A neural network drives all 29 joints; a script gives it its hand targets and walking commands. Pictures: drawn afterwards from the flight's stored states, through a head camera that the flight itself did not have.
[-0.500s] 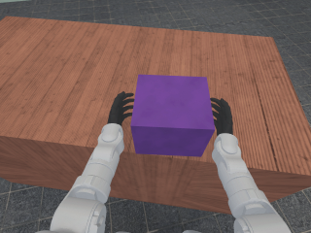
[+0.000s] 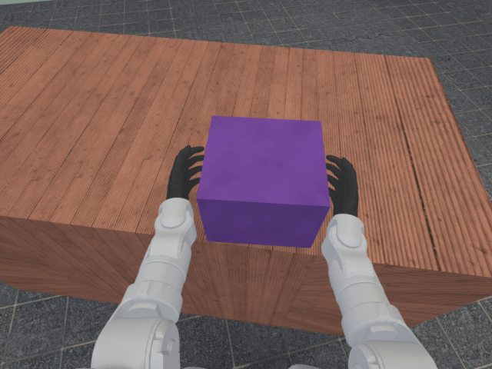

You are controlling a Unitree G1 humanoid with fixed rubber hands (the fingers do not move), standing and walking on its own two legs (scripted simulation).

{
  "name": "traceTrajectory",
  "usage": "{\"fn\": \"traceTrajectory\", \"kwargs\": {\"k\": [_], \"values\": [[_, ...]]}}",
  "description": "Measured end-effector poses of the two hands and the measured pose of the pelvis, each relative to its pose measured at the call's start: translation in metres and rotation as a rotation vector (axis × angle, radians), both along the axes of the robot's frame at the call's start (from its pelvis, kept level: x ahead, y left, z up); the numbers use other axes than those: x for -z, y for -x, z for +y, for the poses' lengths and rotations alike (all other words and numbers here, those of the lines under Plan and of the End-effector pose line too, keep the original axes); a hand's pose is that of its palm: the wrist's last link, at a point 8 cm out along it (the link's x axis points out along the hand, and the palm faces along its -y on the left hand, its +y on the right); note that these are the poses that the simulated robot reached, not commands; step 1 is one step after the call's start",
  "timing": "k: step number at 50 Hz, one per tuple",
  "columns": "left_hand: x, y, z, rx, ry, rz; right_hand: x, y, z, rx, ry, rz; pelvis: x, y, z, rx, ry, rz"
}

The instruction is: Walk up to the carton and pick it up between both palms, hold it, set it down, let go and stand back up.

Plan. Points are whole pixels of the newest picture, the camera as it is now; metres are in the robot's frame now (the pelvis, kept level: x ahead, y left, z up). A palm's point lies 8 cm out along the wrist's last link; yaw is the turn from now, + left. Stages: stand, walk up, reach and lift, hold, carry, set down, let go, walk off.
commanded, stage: reach and lift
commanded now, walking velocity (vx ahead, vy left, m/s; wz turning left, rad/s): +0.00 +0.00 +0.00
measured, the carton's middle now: (262, 183) +0.41 +0.00 +0.02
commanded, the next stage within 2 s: none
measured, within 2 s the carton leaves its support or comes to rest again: leaves its support in 0.62 s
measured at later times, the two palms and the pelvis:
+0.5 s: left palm (176, 194) +0.36 +0.15 +0.04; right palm (339, 206) +0.35 -0.13 +0.04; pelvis +0.00 +0.00 +0.00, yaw +0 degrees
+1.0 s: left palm (179, 192) +0.36 +0.14 +0.06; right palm (344, 213) +0.34 -0.14 +0.04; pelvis +0.00 +0.00 +0.00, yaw +0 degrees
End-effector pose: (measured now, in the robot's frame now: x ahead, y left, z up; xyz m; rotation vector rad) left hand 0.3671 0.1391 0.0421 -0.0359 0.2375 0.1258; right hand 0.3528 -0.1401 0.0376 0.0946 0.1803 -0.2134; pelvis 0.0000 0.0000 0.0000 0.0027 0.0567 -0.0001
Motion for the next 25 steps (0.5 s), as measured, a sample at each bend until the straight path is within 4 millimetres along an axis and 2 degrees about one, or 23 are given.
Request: {"fn": "traceTrajectory", "kwargs": {"k": [4, 25], "values": [[0.0005, 0.0021, 0.0066, -0.020, 0.006, -0.021, -0.0017, 0.0000, 0.0071, -0.016, 0.018, -0.014, 0.0000, -0.0001, 0.0004, 0.000, 0.000, 0.000], [0.0011, 0.0022, 0.0061, -0.017, 0.007, -0.035, -0.0010, 0.0005, 0.0069, -0.017, 0.038, -0.027, -0.0001, -0.0007, 0.0006, 0.000, 0.000, 0.001]]}}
